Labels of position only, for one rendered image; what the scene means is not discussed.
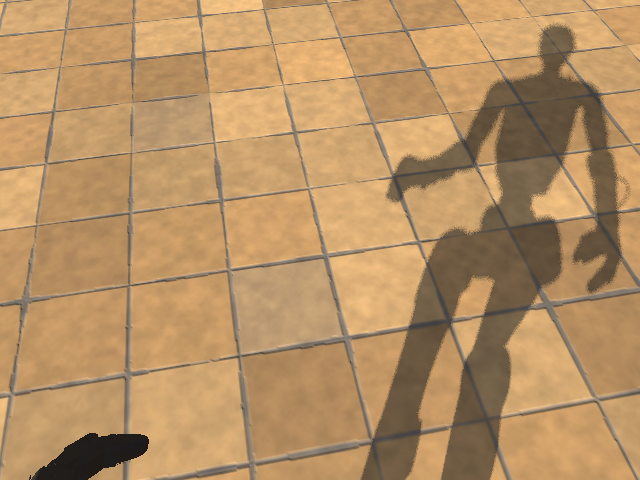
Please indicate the robot left hand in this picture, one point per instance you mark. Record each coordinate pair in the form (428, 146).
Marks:
(90, 454)

